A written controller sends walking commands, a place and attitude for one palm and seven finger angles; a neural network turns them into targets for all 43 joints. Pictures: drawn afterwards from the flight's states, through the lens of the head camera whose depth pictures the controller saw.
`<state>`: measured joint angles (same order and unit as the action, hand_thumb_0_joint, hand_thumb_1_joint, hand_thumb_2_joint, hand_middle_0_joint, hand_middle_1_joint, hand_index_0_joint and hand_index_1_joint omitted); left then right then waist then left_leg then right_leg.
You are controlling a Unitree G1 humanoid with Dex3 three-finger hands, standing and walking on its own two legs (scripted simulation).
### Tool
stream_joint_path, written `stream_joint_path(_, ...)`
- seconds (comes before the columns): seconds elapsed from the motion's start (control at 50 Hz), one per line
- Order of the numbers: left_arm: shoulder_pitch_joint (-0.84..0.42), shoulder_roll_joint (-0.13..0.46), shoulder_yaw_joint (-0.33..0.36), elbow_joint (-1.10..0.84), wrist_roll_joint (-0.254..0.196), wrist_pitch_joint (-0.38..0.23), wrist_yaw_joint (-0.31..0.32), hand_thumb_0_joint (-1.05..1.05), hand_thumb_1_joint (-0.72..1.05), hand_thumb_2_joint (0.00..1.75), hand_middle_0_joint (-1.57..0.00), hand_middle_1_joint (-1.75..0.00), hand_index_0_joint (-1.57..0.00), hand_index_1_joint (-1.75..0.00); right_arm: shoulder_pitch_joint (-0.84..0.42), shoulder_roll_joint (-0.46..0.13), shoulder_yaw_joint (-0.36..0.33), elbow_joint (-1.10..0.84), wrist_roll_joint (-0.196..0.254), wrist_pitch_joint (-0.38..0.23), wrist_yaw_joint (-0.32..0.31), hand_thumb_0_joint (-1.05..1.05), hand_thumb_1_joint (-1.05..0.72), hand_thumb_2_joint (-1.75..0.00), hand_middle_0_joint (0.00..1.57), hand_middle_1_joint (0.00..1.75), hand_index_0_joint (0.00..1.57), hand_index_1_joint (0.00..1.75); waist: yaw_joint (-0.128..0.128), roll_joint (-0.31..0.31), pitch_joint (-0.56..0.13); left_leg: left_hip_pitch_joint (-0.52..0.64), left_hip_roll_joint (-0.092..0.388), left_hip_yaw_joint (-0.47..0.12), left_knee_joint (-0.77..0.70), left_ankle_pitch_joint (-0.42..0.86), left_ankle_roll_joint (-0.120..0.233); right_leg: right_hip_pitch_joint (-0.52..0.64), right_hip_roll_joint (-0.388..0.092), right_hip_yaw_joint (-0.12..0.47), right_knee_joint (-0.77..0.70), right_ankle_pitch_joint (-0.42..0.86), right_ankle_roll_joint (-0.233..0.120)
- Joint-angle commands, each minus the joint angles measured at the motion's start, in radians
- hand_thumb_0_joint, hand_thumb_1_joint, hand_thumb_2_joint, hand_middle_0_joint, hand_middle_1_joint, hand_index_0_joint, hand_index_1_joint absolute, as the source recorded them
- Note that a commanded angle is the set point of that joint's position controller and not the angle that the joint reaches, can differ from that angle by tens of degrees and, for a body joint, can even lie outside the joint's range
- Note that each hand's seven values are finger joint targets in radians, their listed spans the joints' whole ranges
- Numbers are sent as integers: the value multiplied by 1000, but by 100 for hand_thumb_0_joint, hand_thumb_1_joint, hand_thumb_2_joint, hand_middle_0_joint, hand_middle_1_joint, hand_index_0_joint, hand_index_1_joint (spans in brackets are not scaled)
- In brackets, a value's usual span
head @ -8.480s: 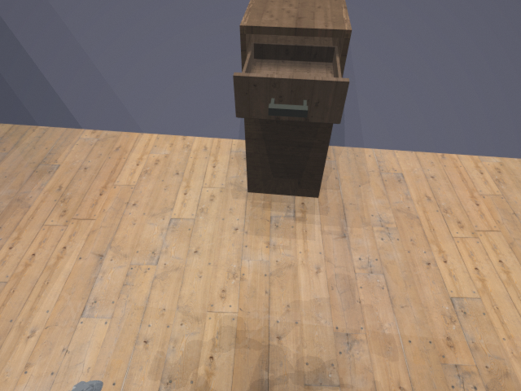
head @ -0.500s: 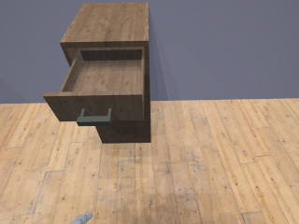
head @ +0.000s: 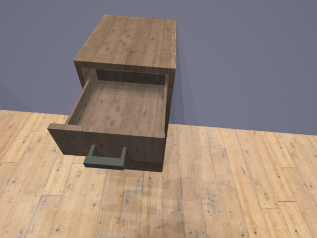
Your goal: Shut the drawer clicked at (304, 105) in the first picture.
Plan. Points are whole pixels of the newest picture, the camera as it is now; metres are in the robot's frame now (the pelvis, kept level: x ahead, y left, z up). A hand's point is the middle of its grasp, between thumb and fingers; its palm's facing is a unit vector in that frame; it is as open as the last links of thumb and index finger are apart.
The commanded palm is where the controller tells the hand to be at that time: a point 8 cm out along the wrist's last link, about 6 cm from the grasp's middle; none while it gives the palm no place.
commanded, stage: come to a stop and stand still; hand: left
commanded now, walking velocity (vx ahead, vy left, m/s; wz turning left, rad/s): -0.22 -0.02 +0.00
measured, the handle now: (106, 156) +0.33 +0.18 -0.03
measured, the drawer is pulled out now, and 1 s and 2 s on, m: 0.29 0.29 0.29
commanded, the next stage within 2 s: look again from close up in 0.74 s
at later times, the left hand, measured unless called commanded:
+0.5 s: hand out of the picture +0.06 +0.15 -0.17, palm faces +0.05 -0.97 -0.24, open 7.3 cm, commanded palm none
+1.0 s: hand out of the picture +0.02 +0.17 -0.18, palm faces +0.02 -0.97 -0.23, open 7.4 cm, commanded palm none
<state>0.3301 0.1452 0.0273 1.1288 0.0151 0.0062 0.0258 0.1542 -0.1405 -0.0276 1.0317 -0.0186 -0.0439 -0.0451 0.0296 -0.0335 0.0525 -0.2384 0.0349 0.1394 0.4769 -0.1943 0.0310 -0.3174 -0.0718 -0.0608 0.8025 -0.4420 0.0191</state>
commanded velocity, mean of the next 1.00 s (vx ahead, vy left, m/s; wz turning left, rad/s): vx -0.02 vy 0.03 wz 0.00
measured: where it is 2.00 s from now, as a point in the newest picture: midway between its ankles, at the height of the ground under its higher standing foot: outside the picture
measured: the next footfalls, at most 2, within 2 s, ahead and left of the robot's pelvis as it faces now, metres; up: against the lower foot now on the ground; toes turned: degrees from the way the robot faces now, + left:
right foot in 0.12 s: +0.07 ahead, -0.15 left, +0.00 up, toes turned -3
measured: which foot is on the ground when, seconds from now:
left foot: down 0.00-1.00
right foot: up 0.00-0.10, down 0.12-1.00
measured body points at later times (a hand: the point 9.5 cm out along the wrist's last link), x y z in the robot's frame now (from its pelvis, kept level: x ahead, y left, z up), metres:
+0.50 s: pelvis -0.01 -0.04 +0.00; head +0.01 -0.05 +0.45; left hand +0.06 +0.20 -0.15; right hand -0.01 -0.26 -0.16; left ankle +0.00 +0.10 -0.74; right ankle +0.03 -0.14 -0.74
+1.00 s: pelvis +0.01 -0.02 -0.01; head +0.00 -0.02 +0.44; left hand +0.02 +0.22 -0.16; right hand +0.03 -0.26 -0.16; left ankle +0.00 +0.10 -0.74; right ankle +0.03 -0.14 -0.74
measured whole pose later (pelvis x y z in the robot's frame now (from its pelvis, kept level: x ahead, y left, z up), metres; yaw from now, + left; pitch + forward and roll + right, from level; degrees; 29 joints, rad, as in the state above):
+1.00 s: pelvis +0.01 -0.02 -0.01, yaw +0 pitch -1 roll +0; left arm 0.31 0.18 0.00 1.04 0.02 0.00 0.04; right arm 0.30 -0.19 -0.03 1.02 -0.02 -0.01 -0.02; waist -0.01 0.01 -0.02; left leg -0.25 0.02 0.05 0.58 -0.32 0.01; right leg -0.30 -0.05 -0.06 0.56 -0.25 0.01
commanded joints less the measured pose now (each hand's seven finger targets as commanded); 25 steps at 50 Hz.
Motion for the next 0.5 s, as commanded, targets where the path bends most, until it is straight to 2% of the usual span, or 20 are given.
stream_joint_path(0.0, 97, 58, 6, -32, 2, 7, 9, 0, 90, 90, -20, -30, -20, -30, 42, -144, -31, -8, 12, 23, -2, 0, -90, -90, 20, 30, 20, 30, -4, 148, -56, 18, 240, -163, -147, 466, 102, 77, -1, -2, -152, 129, 12)
stream_joint_path(0.02, 105, 62, 10, -38, 4, 10, 9, 0, 90, 90, -20, -30, -20, -30, 30, -152, -36, -12, 12, 29, -1, 0, -90, -90, 20, 30, 20, 30, 4, 165, -46, 2, 235, -156, -135, 419, 94, 86, -2, -5, -180, 164, 10)
stream_joint_path(0.06, 110, 84, 18, -51, 10, 9, 11, 0, 90, 90, -20, -30, -20, -30, 24, -147, -45, -20, 11, 41, 2, 0, -90, -90, 20, 30, 20, 30, 9, 137, -39, -26, 196, -150, -85, 292, 58, 102, -9, 21, -271, 295, -2)
stream_joint_path(0.08, 96, 105, 22, -64, 14, 5, 12, 0, 90, 90, -20, -30, -20, -30, 25, -132, -47, -26, 12, 47, 6, 0, -90, -90, 20, 30, 20, 30, 3, 92, -32, -28, 145, -126, -48, 190, 24, 85, -31, 72, -320, 398, -16)
stream_joint_path(0.1, 64, 130, 23, -79, 15, 1, 13, 0, 90, 90, -20, -30, -20, -30, 39, -114, -46, -31, 14, 52, 14, 0, -90, -90, 20, 30, 20, 30, -13, 57, -30, -35, 97, -111, -24, 73, -6, 67, -69, 119, -357, 440, -36)
stream_joint_path(0.12, 28, 150, 27, -91, 14, -2, 11, 0, 90, 90, -20, -30, -20, -30, 48, -87, -44, -32, 14, 61, 18, 0, -90, -90, 20, 30, 20, 30, -26, -29, -33, -25, 46, -72, 37, -15, -33, 33, -128, 186, -400, 435, -69)
stream_joint_path(0.14, 0, 174, 32, -96, 10, -9, 11, 0, 90, 90, -20, -30, -20, -30, 64, -71, -43, -28, 13, 70, 20, 0, -90, -90, 20, 30, 20, 30, -36, -150, -47, -2, 8, -52, 99, -93, -53, -1, -187, 250, -461, 429, -117)
stream_joint_path(0.16, -26, 175, 33, -105, 7, -12, 12, 0, 90, 90, -20, -30, -20, -30, 75, -68, -43, -23, 11, 74, 21, 0, -90, -90, 20, 30, 20, 30, -35, -170, -47, 19, 3, -64, 135, -144, -56, -29, -224, 268, -499, 423, -156)
stream_joint_path(0.18, -51, 172, 33, -110, 7, -11, 13, 0, 90, 90, -20, -30, -20, -30, 86, -69, -42, -13, 9, 74, 22, 0, -90, -90, 20, 30, 20, 30, -36, -146, -49, 21, 3, -82, 162, -165, -57, -23, -223, 260, -504, 423, -172)
stream_joint_path(0.2, -67, 172, 33, -115, 6, -11, 14, 0, 90, 90, -20, -30, -20, -30, 104, -67, -40, -6, 11, 74, 22, 0, -90, -90, 20, 30, 20, 30, -45, -133, -54, 25, 4, -89, 152, -150, -56, -8, -218, 246, -493, 431, -174)
stream_joint_path(0.24, -88, 172, 38, -117, 4, -11, 16, 0, 90, 90, -20, -30, -20, -30, 132, -72, -34, 7, 9, 68, 20, 0, -90, -90, 20, 30, 20, 30, -42, -116, -57, 26, 11, -105, 98, -99, -55, 26, -202, 220, -457, 448, -157)
stream_joint_path(0.3, -95, 158, 40, -114, 1, -5, 16, 0, 90, 90, -20, -30, -20, -30, 152, -83, -29, 19, 7, 60, 17, 0, -90, -90, 20, 30, 20, 30, -30, -83, -54, 69, 40, -130, -11, 33, -47, 29, -145, 174, -430, 365, -110)
stream_joint_path(0.32, -94, 151, 40, -116, 0, -6, 14, 0, 90, 90, -20, -30, -20, -30, 160, -90, -26, 21, 4, 55, 15, 0, -90, -90, 20, 30, 20, 30, -26, -60, -53, 72, 52, -139, -19, 74, -42, 34, -123, 156, -418, 363, -93)
stream_joint_path(0.34, -99, 152, 40, -115, 0, -1, 14, 0, 90, 90, -20, -30, -20, -30, 154, -93, -25, 26, 3, 52, 17, 0, -90, -90, 20, 30, 20, 30, -19, 23, -60, 59, 63, -150, -37, 99, -35, 52, -105, 132, -396, 351, -78)
stream_joint_path(0.36, -107, 150, 39, -114, -1, 2, 15, 0, 90, 90, -20, -30, -20, -30, 151, -93, -22, 25, 3, 49, 17, 0, -90, -90, 20, 30, 20, 30, -16, 45, -59, 31, 77, -168, -69, 103, -29, 80, -80, 110, -377, 332, -66)
stream_joint_path(0.4, -99, 136, 33, -114, -1, 5, 13, 0, 90, 90, -20, -30, -20, -30, 138, -102, -19, 21, 4, 46, 18, 0, -90, -90, 20, 30, 20, 30, 0, 59, -38, -27, 91, -191, -125, 14, -18, 109, -47, 90, -389, 231, -48)
stream_joint_path(0.44, -98, 134, 31, -110, 0, 7, 12, 0, 90, 90, -20, -30, -20, -30, 140, -97, -16, 27, 2, 46, 21, 0, -90, -90, 20, 30, 20, 30, 2, 49, 2, -74, 76, -190, -150, -85, -19, 104, -43, 102, -422, 146, -44)
stream_joint_path(0.48, -98, 137, 31, -107, 0, 6, 10, 0, 90, 90, -20, -30, -20, -30, 168, -89, -13, 34, 1, 47, 23, 0, -90, -90, 20, 30, 20, 30, -6, 29, 29, -84, 58, -179, -157, -141, -22, 80, -47, 118, -455, 82, -46)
